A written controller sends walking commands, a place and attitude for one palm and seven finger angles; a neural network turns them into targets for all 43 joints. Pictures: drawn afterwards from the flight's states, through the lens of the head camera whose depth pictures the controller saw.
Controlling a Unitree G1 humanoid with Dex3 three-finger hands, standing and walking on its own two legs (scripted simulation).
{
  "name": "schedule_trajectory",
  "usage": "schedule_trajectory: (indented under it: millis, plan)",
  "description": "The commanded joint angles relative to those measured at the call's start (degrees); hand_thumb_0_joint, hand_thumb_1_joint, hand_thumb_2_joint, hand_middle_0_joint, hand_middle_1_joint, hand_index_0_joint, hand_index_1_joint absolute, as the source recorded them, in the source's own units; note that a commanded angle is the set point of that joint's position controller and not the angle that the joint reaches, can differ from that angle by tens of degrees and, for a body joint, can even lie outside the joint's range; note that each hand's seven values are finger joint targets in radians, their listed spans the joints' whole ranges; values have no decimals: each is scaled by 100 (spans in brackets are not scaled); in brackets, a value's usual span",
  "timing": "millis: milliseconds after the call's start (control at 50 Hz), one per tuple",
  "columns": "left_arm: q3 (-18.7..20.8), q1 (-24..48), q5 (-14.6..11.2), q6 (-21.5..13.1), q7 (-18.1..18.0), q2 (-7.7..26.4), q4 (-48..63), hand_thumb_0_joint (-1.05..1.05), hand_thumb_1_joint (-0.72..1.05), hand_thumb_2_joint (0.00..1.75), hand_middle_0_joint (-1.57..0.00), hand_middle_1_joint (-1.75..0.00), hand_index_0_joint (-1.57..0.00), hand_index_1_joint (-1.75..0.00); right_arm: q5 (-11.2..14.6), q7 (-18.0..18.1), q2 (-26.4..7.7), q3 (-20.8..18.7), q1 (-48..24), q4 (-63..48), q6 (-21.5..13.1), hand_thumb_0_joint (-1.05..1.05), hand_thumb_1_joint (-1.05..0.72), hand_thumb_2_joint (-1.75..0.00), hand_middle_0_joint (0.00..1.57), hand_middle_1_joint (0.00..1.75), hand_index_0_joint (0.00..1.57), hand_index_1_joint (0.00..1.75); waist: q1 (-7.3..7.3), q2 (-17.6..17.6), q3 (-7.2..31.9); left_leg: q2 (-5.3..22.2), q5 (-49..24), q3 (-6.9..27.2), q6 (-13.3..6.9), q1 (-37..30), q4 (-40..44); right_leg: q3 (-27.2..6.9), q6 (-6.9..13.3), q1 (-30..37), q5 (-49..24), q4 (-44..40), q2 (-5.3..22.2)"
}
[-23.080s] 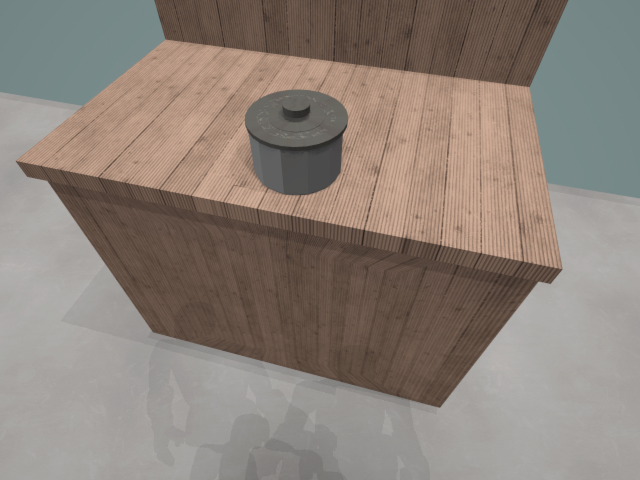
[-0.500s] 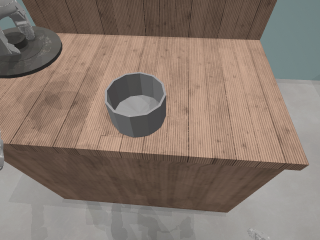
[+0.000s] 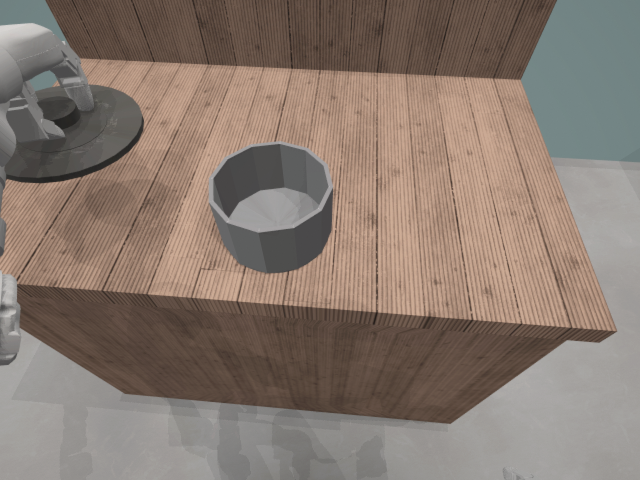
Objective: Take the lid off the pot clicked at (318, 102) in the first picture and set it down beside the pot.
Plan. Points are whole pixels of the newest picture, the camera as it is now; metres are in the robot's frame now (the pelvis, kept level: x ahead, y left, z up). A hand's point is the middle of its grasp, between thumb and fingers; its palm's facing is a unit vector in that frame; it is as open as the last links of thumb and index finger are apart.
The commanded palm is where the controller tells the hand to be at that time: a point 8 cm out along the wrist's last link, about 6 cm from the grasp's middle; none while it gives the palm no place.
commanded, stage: lower the lid onto the table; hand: left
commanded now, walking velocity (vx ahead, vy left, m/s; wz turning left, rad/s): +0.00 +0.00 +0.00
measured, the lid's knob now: (55, 113) +0.49 +0.30 +0.19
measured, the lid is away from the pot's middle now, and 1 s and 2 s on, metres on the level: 0.24 0.23 0.23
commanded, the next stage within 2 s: none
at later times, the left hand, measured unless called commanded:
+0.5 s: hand (78, 129) +0.47 +0.27 +0.18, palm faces -0.36 -0.09 -0.93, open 7.7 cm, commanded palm +0.46 +0.28 +0.26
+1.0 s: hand (72, 160) +0.46 +0.30 +0.15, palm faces -0.41 -0.12 -0.90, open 7.7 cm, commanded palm +0.47 +0.30 +0.23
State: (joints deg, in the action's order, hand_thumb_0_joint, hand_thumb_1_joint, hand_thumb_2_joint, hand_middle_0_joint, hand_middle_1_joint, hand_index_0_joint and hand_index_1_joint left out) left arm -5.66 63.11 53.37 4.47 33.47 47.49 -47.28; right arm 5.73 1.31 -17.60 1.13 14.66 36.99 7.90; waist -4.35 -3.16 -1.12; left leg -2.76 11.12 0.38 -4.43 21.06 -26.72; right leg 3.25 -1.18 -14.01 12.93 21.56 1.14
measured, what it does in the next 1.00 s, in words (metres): stands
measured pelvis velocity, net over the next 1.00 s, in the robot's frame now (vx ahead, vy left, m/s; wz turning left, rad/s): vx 0.01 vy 0.00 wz -0.01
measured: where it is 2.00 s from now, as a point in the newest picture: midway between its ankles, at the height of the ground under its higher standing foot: outside the picture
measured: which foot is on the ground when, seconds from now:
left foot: down 0.00-1.00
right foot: down 0.00-1.00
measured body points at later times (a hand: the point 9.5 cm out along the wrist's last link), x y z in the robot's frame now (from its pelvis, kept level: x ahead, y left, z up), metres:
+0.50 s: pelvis +0.01 -0.01 +0.00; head +0.06 -0.02 +0.45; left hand +0.48 +0.27 +0.24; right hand +0.07 -0.28 -0.12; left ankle +0.02 +0.07 -0.74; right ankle -0.03 -0.14 -0.74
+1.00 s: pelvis +0.01 +0.00 +0.00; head +0.07 -0.01 +0.44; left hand +0.48 +0.30 +0.20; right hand +0.08 -0.28 -0.12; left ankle +0.02 +0.07 -0.74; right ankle -0.03 -0.14 -0.74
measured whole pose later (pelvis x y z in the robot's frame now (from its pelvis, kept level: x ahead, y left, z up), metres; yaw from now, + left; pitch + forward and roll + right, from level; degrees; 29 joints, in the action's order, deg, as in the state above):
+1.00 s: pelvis +0.01 +0.00 +0.00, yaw -1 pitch +7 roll -2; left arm -2.7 56.5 51.5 -2.0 30.7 46.9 -53.2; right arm 5.6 1.4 -17.7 0.6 14.5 37.3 9.0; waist -5.2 -2.8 -0.2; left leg -2.1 13.0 0.2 -4.2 23.3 -29.0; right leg 2.8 -1.3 -16.0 14.2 22.9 0.5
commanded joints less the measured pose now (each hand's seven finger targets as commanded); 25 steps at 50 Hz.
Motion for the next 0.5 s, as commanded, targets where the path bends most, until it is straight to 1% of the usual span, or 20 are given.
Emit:
schedule_trajectory:
  millis: [0, 20, 40, 60, 80, 100, 160, 200, 220, 240, 280, 300, 320, 360, 380, 400, 420, 440, 460, 480]
  plan:
    - [556, 3321, -56, -27, -326, 1741, 1250, 0, 59, 109, -92, -98, -88, -93, -2, 63, -954, -379, 60, -497, -177, 0, -90, -90, 20, 30, 20, 30, -89, -507, 2555, 72, -2009, 399, -42, -2298, 33, 73, 383, -127, -1401, -111, -370]
    - [641, 3502, 35, -37, -352, 1861, 1544, 0, 59, 109, -92, -98, -88, -93, -23, 46, -901, -366, 50, -558, -186, 0, -90, -90, 20, 30, 20, 30, -52, -622, 2767, 69, -2149, 441, -26, -2406, 54, 60, 374, -75, -1402, -76, -418]
    - [412, 3483, 28, -27, -331, 1520, 1438, 0, 59, 109, -92, -98, -88, -93, -24, 49, -870, -362, -29, -557, -195, 0, -90, -90, 20, 30, 20, 30, -103, -731, 2628, 65, -2167, 464, -42, -2460, -5, 79, 385, -261, -1359, -83, -425]
    - [399, 3324, 1, -10, -341, 1447, 1255, 0, 59, 109, -92, -98, -88, -93, -3, 51, -856, -358, 46, -503, -202, 0, -90, -90, 20, 30, 20, 30, -111, -529, 2503, 106, -2128, 504, -15, -2451, 31, 113, 373, -331, -1257, -82, -438]
    - [291, 3316, -16, 1, -317, 1321, 1140, 0, 59, 109, -92, -98, -88, -93, -5, 47, -876, -350, 25, -486, -185, 0, -90, -90, 20, 30, 20, 30, -128, -555, 2323, 98, -1866, 499, -12, -2352, 83, 133, 370, -421, -1121, -122, -449]
    - [326, 3140, -87, -12, -344, 1370, 1039, 0, 59, 109, -92, -98, -88, -93, -7, 43, -942, -382, 109, -457, -189, 0, -90, -90, 20, 30, 20, 30, -137, -517, 2324, 101, -1919, 474, -3, -2328, 40, 110, 391, -387, -1159, -135, -412]
    - [630, 3185, 34, -78, -401, 1729, 946, 0, 59, 109, -92, -98, -88, -93, -21, 61, -904, -339, 89, -493, -200, 0, -90, -90, 20, 30, 20, 30, -68, -281, 2536, 42, -1741, 410, -40, -2140, 67, 72, 380, -80, -1323, -48, -426]
    - [629, 3306, -49, -140, -420, 1778, 1073, 0, 59, 109, -92, -98, -88, -93, -34, 60, -965, -370, 116, -465, -182, 0, -90, -90, 20, 30, 20, 30, -92, -346, 2628, 43, -1886, 417, -34, -2182, 39, 51, 397, -22, -1462, -63, -378]
    - [703, 3538, 41, -163, -443, 1887, 1316, 0, 59, 109, -92, -98, -88, -93, -55, 55, -921, -367, 101, -509, -177, 0, -90, -90, 20, 30, 20, 30, -74, -415, 2819, 56, -1915, 433, -27, -2292, 78, 36, 375, 11, -1426, -46, -420]
    - [656, 3586, 41, -178, -432, 1776, 1329, 0, 59, 109, -92, -98, -88, -93, -57, 58, -909, -373, 30, -524, -191, 0, -90, -90, 20, 30, 20, 30, -78, -527, 2796, 36, -1954, 440, -48, -2318, 26, 37, 385, -17, -1461, -33, -415]
    - [650, 3435, 5, -185, -429, 1668, 1363, 0, 59, 109, -92, -98, -88, -93, -66, 51, -897, -399, 66, -527, -214, 0, -90, -90, 20, 30, 20, 30, -78, -475, 2823, 72, -2105, 463, -40, -2441, 16, 48, 369, -109, -1451, -36, -420]
    - [783, 3055, -45, -207, -466, 1819, 1083, 0, 59, 109, -92, -98, -88, -93, -68, 40, -957, -416, 157, -516, -219, 0, -90, -90, 20, 30, 20, 30, -82, -489, 2732, 59, -2253, 450, -23, -2332, -64, 31, 399, -97, -1542, -30, -394]
    - [917, 3031, 34, -240, -479, 1984, 936, 0, 59, 109, -92, -98, -88, -93, -70, 34, -922, -377, 170, -497, -196, 0, -90, -90, 20, 30, 20, 30, -44, -297, 2709, 50, -2173, 406, -27, -2178, -7, 25, 370, 33, -1589, -7, -431]
    - [733, 2765, 9, -251, -455, 1745, 403, 0, 59, 109, -92, -98, -88, -93, -27, 44, -899, -343, 144, -503, -159, 0, -90, -90, 20, 30, 20, 30, -65, -71, 2315, 20, -1747, 328, -39, -1792, 48, 67, 361, 3, -1510, 16, -414]
    - [772, 2722, 9, -248, -444, 1805, 276, 0, 59, 109, -92, -98, -88, -93, -34, 41, -914, -351, 135, -492, -134, 0, -90, -90, 20, 30, 20, 30, -41, 17, 2231, 9, -1484, 271, -63, -1644, 71, 50, 349, 54, -1475, -18, -404]
    - [594, 2741, -54, -259, -443, 1663, 303, 0, 59, 109, -92, -98, -88, -93, -10, 28, -957, -371, 148, -487, -111, 0, -90, -90, 20, 30, 20, 30, -86, -112, 2199, 26, -1613, 280, -49, -1689, 56, 49, 375, -20, -1510, -28, -358]
    - [720, 2956, 26, -274, -476, 1835, 633, 0, 59, 109, -92, -98, -88, -93, -39, 14, -928, -380, 150, -532, -106, 0, -90, -90, 20, 30, 20, 30, -40, -143, 2495, 27, -1683, 278, -55, -1811, 60, 11, 352, 96, -1543, 7, -388]
    - [873, 2950, 69, -308, -497, 2017, 692, 0, 59, 109, -92, -98, -88, -93, -58, 23, -939, -382, 107, -574, -100, 0, -90, -90, 20, 30, 20, 30, -26, -272, 2585, 11, -1784, 268, -81, -1825, -8, 1, 367, 146, -1637, 26, -393]
    - [797, 3077, 91, -335, -519, 1985, 829, 0, 59, 109, -92, -98, -88, -93, -39, 37, -913, -362, 87, -588, -109, 0, -90, -90, 20, 30, 20, 30, -54, -389, 2665, 20, -1945, 298, -65, -1937, -16, -2, 369, 117, -1682, 56, -390]
    - [654, 3242, 63, -334, -500, 1792, 997, 0, 59, 109, -92, -98, -88, -93, -47, 51, -896, -376, 82, -578, -115, 0, -90, -90, 20, 30, 20, 30, -94, -493, 2756, 38, -2049, 317, -83, -2131, -41, -9, 354, 28, -1663, 22, -396]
